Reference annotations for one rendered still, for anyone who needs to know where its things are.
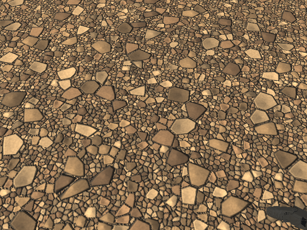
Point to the right robot hand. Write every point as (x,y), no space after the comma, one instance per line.
(295,215)

